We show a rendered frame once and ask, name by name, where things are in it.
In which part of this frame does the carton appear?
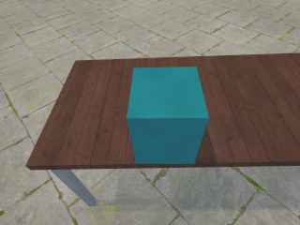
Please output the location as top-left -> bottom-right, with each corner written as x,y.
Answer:
127,67 -> 209,164

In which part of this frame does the table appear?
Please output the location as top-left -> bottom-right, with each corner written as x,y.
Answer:
25,52 -> 300,206

